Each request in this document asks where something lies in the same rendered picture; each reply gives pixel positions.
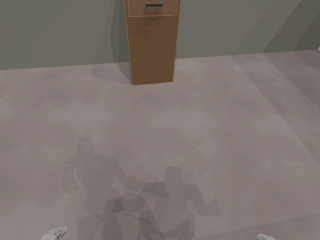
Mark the cabinet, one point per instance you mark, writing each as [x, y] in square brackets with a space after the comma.
[152, 41]

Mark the handle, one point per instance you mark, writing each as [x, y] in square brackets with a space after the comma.
[160, 4]

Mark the drawer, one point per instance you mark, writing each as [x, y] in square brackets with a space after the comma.
[138, 8]

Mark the left robot hand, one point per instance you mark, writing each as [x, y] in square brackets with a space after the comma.
[55, 233]

